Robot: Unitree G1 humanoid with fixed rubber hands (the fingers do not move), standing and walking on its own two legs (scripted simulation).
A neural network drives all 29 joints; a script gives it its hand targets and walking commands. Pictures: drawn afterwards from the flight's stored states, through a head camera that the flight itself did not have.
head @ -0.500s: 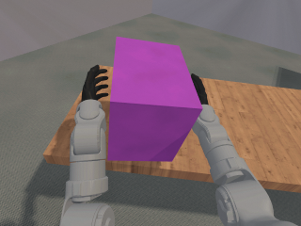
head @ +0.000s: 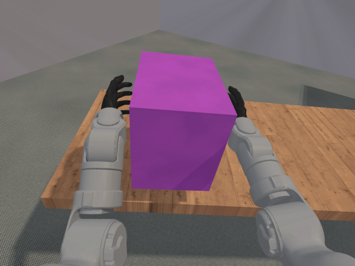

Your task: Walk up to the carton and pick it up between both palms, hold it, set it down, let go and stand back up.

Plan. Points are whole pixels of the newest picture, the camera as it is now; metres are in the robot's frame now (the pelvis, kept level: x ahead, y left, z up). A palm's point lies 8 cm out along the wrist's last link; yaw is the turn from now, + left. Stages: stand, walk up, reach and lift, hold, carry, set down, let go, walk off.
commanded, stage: reach and lift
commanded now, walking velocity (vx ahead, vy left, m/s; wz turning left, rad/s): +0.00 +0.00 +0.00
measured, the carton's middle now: (174, 118) +0.43 +0.01 +0.16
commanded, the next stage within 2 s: hold in 0.86 s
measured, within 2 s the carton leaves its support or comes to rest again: neither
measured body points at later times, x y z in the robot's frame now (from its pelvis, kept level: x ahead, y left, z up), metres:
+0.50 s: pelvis +0.00 +0.01 +0.00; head -0.06 +0.03 +0.45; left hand +0.39 +0.14 +0.25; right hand +0.41 -0.14 +0.23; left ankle +0.05 +0.14 -0.74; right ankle -0.01 -0.09 -0.74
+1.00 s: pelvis +0.01 +0.01 +0.00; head -0.07 +0.01 +0.44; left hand +0.40 +0.14 +0.26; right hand +0.41 -0.14 +0.25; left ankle +0.05 +0.14 -0.74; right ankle -0.01 -0.09 -0.74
